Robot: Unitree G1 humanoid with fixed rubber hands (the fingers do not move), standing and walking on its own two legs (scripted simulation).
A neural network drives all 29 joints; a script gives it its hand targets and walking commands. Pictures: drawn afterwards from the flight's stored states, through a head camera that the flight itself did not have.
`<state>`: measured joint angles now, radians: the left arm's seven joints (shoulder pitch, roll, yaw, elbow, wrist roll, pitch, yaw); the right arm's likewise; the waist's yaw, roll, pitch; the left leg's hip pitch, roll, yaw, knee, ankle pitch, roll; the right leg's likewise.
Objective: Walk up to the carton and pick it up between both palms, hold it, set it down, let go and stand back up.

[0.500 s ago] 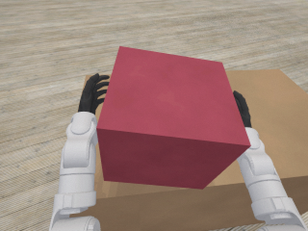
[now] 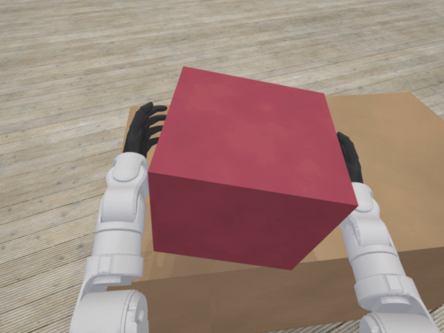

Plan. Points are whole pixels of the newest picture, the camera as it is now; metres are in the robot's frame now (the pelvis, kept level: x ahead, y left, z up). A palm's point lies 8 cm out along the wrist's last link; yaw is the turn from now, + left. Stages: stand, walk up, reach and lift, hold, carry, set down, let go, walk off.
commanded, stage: set down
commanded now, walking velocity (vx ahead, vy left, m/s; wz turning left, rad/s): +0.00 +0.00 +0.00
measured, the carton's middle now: (239, 171) +0.39 -0.03 +0.09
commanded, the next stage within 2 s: none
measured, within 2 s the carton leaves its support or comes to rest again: neither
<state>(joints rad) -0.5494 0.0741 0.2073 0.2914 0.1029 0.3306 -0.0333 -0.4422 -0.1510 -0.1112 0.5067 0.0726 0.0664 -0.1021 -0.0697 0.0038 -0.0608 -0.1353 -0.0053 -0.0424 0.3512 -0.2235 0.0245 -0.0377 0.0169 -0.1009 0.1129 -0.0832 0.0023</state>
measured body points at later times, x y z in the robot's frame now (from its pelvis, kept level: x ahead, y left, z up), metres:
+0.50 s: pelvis +0.02 +0.00 +0.00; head +0.03 +0.01 +0.45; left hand +0.43 +0.16 +0.12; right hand +0.39 -0.22 +0.09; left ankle -0.03 +0.10 -0.75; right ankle -0.02 -0.12 -0.75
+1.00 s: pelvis +0.01 +0.01 +0.00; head +0.03 +0.03 +0.45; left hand +0.43 +0.16 +0.09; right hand +0.38 -0.21 +0.07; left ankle -0.03 +0.10 -0.75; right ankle -0.02 -0.12 -0.75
